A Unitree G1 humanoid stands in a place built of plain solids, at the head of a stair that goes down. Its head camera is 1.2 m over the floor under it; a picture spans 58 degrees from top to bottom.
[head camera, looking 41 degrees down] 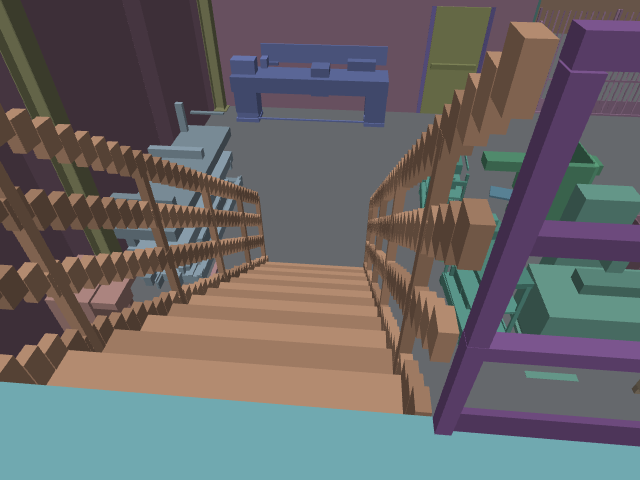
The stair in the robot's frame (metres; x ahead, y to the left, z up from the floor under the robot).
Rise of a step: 0.21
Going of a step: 0.26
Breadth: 1.36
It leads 5 degrees to the right of straight ahead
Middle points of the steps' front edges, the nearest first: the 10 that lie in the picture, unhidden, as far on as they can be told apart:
0.67 0.36 0.00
0.92 0.33 -0.21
1.18 0.31 -0.41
1.44 0.29 -0.62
1.69 0.27 -0.83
1.95 0.25 -1.03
2.20 0.23 -1.24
2.46 0.20 -1.45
2.72 0.18 -1.66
2.97 0.16 -1.86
